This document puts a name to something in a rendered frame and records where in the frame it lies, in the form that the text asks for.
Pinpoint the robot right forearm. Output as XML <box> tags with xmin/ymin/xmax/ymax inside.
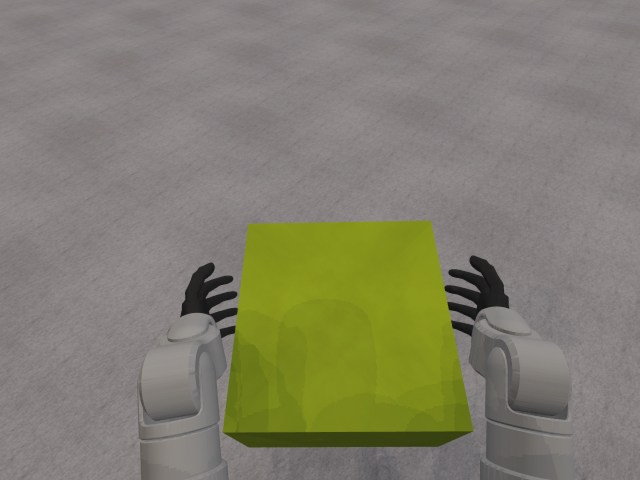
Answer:
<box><xmin>469</xmin><ymin>307</ymin><xmax>578</xmax><ymax>480</ymax></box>

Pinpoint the carton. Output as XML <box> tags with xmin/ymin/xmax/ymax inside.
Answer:
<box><xmin>223</xmin><ymin>221</ymin><xmax>473</xmax><ymax>447</ymax></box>

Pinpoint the right robot hand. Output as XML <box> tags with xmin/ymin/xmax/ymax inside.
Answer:
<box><xmin>444</xmin><ymin>255</ymin><xmax>509</xmax><ymax>337</ymax></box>

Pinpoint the left robot hand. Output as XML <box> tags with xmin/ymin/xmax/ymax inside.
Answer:
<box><xmin>180</xmin><ymin>262</ymin><xmax>238</xmax><ymax>338</ymax></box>

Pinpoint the robot left forearm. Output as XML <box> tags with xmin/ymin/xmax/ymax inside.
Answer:
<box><xmin>137</xmin><ymin>313</ymin><xmax>229</xmax><ymax>480</ymax></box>

